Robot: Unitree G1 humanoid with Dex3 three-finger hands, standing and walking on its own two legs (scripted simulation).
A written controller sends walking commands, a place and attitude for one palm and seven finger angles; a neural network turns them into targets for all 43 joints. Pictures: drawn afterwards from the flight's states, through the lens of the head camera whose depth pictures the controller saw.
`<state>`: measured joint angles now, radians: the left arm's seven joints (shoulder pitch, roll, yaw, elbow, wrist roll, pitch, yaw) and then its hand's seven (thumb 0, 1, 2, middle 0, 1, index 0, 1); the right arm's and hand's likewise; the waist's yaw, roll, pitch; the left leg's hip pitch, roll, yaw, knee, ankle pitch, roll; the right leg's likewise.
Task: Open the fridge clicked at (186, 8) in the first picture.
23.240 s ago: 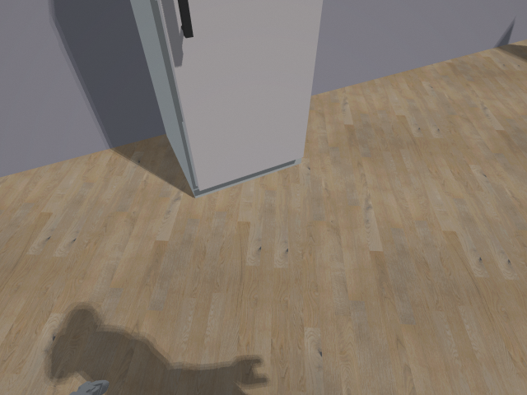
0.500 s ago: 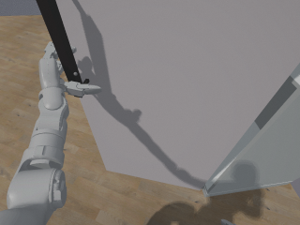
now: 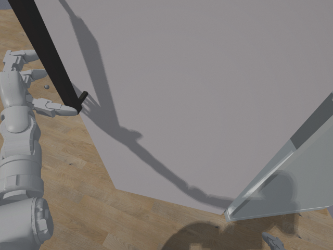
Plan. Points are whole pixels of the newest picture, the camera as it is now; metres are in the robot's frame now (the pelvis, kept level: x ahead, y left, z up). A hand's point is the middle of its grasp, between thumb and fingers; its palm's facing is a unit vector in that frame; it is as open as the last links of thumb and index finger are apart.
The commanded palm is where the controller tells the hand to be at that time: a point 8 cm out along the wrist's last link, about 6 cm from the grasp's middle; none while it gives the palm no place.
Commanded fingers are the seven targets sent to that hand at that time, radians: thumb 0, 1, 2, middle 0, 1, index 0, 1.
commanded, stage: slip the hand off the handle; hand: left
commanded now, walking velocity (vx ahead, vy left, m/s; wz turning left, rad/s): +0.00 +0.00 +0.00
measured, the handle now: (57, 52) +0.46 +0.25 +0.23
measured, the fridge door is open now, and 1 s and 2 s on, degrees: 70 70 70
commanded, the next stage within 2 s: draw the hand back to the body in 1.04 s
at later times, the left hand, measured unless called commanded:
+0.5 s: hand (28, 88) +0.42 +0.33 +0.16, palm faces +0.36 -0.91 -0.19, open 14.7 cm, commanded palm +0.36 +0.36 +0.16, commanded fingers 0.00 -0.55 0.20 -0.25 -1.15 -0.25 -1.15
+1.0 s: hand (0, 122) +0.33 +0.34 +0.16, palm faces +0.38 -0.91 -0.16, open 14.7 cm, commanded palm +0.28 +0.37 +0.16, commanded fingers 0.00 -0.55 0.20 -0.25 -1.15 -0.25 -1.15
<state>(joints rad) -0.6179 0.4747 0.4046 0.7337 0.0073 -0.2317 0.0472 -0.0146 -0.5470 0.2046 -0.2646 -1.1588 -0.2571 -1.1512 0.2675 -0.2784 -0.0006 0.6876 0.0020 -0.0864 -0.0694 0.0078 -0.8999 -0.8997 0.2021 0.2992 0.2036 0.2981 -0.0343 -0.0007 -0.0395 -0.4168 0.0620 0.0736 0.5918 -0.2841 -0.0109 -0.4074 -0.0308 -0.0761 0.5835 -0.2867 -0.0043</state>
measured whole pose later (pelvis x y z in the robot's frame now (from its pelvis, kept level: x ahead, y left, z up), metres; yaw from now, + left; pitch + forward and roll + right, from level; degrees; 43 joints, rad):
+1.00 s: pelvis +0.00 +0.02 +0.00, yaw +1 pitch +4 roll -1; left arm -0.29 0.46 0.45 0.41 -0.15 -0.14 -0.15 -0.01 -0.55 0.20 -0.26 -1.15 -0.25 -1.15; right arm 0.21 -0.24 0.05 0.63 0.03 -0.11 -0.11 0.01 -0.90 -0.90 0.20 0.30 0.21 0.30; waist 0.03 0.01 -0.07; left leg -0.39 0.04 0.06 0.63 -0.31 0.02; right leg -0.36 -0.06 -0.08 0.58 -0.29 0.02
